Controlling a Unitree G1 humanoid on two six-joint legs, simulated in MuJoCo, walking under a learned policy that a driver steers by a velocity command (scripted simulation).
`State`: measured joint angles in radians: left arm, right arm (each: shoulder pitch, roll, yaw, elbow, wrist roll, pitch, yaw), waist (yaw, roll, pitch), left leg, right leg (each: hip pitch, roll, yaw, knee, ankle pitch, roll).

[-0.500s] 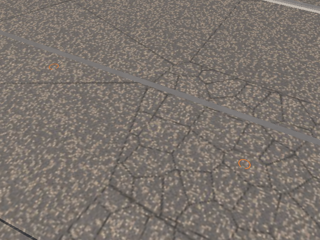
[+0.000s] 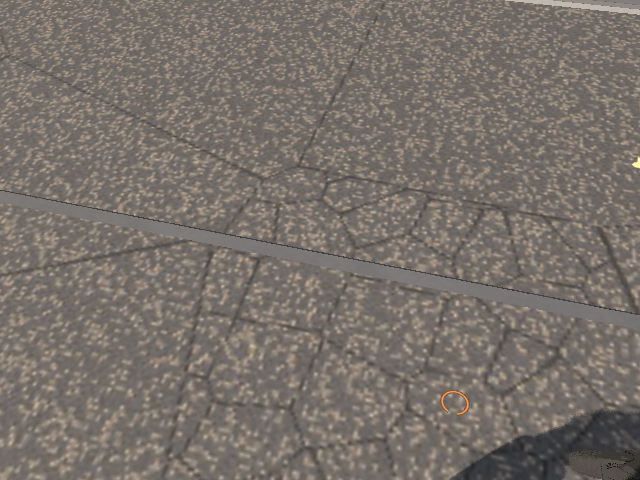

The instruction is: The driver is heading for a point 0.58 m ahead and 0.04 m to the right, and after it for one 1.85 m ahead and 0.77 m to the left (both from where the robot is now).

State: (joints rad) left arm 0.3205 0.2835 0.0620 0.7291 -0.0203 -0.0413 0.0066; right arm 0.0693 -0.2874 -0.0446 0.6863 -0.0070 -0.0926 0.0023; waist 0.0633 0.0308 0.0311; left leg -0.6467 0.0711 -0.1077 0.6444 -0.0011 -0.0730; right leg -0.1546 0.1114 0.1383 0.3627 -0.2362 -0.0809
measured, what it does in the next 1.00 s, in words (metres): walks ahead, turning right: left foot, then right foot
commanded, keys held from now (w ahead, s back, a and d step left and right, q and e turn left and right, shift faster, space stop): w+e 0.62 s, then w+q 0.38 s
